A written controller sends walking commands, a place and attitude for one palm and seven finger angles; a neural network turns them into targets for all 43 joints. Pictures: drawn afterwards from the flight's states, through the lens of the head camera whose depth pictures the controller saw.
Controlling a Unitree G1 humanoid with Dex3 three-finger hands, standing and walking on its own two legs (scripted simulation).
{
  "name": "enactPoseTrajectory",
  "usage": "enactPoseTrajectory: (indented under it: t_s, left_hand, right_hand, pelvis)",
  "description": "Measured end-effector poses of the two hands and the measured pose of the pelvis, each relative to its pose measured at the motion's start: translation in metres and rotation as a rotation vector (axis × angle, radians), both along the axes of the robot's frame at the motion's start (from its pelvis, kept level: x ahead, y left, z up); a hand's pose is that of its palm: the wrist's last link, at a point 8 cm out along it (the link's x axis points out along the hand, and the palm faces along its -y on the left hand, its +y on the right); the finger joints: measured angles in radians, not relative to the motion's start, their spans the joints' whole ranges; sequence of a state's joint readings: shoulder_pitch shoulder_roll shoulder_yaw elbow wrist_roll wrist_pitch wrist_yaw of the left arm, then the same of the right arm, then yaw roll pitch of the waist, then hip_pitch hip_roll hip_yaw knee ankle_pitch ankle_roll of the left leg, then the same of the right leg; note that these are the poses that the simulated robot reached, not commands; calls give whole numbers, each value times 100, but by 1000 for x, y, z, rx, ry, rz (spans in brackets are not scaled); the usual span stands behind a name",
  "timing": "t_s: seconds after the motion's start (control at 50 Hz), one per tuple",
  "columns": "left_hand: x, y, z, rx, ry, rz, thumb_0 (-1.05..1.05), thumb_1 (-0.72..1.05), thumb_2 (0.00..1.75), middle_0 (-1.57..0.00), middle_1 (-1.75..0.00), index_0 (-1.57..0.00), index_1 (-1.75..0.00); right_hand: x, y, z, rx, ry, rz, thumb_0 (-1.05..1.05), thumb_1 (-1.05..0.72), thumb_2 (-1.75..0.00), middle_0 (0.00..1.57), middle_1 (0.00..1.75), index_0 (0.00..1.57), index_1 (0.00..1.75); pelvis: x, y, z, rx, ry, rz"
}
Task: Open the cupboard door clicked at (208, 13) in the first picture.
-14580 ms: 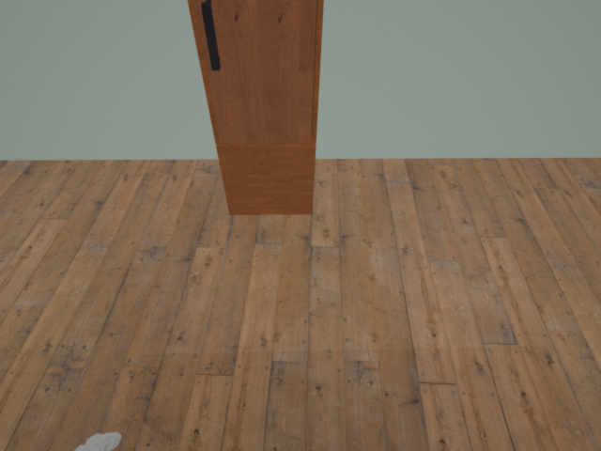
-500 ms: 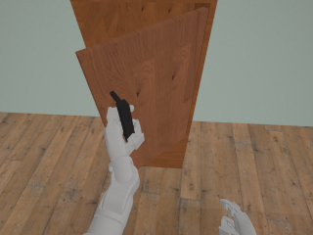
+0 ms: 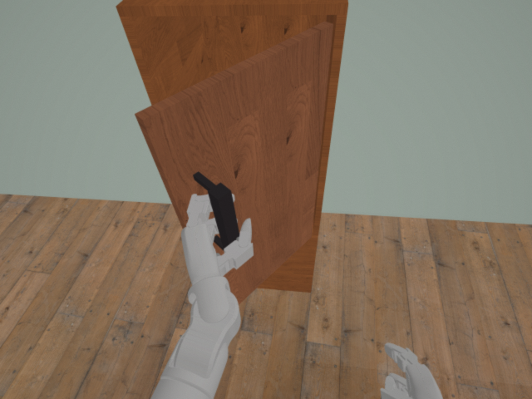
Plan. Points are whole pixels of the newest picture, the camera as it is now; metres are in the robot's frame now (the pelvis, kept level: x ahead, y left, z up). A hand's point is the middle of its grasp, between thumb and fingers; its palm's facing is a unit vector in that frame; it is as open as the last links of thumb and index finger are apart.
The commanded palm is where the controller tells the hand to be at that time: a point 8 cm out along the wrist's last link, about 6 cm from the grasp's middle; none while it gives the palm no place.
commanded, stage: open thumb and fingers to let go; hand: left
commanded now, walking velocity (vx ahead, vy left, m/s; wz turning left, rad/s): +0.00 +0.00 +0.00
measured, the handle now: (219, 221) +0.37 +0.10 +0.07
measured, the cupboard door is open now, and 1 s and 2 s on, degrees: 51 53 53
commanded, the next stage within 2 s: slide the hand sideways off the handle in 0.58 s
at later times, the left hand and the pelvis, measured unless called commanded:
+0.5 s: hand (236, 242) +0.32 +0.06 +0.08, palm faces +0.31 -0.95 -0.02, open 14.8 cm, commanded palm +0.28 +0.10 +0.07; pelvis -0.03 +0.03 +0.00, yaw -1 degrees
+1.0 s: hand (237, 262) +0.29 +0.06 +0.08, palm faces -0.16 -0.99 +0.01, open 16.4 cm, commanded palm +0.26 +0.11 +0.07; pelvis -0.03 +0.04 +0.00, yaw -2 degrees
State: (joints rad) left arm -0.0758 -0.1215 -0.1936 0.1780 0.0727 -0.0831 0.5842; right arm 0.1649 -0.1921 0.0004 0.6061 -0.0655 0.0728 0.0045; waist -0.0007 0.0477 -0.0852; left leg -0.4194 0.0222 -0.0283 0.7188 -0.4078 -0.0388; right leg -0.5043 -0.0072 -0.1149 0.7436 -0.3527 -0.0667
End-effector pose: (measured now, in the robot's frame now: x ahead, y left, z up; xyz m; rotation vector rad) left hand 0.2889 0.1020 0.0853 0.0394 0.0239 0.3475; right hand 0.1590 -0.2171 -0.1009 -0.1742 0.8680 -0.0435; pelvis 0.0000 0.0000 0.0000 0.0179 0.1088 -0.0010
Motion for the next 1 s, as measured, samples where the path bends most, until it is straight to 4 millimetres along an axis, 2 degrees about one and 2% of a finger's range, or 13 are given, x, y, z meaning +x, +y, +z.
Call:
enactPoseTrajectory:
  t_s: [0.14, 0.26, 0.38, 0.68, 0.74, 0.86, 1.0]
  left_hand:
    - [-4, 0, -1, -14, -17, -17, 1, 13, 57, -33, -125, -33, -125]
    - [-4, 5, -4, -17, -21, -8, 0, -22, 42, -31, -122, -32, -121]
    - [-3, 6, -5, -16, -31, -18, 0, -41, 34, -29, -109, -29, -108]
    - [-4, -4, -6, 9, -29, -81, -1, -49, 30, -22, -50, -20, -48]
    - [-6, -1, -6, 20, -36, -143, -1, -49, 30, -23, -44, -18, -44]
    - [-11, 14, -7, 68, -59, -520, -1, -49, 30, -20, -36, -10, -36]
    - [-10, 12, -7, -50, -48, -511, -1, -50, 30, -16, -32, -12, -31]
  right_hand:
    - [-24, -5, -4, -15, 18, -26, 1, -90, -90, 20, 30, 20, 30]
    - [-39, -2, -6, -26, 24, -39, 1, -90, -90, 20, 30, 20, 30]
    - [-46, 8, -6, -30, 19, -42, 1, -90, -90, 20, 30, 20, 30]
    - [-47, 39, -8, 11, -5, -20, 1, -90, -90, 21, 30, 20, 30]
    - [-48, 42, -8, 12, -1, -14, 1, -90, -90, 21, 30, 20, 30]
    - [-57, 38, -6, -1, -32, -34, 1, -90, -90, 21, 30, 20, 30]
    - [-62, 32, 1, 0, -59, -43, 1, -90, -90, 21, 30, 20, 30]
  pelvis:
    - [-10, 1, 0, 2, -3, -7]
    - [-19, 8, -1, 0, -4, -13]
    - [-25, 17, -3, -4, 0, -18]
    - [-32, 36, -8, -9, -1, -31]
    - [-33, 37, -8, -7, -5, -30]
    - [-37, 39, -8, -10, -30, -21]
    - [-34, 41, -4, -3, -32, -37]
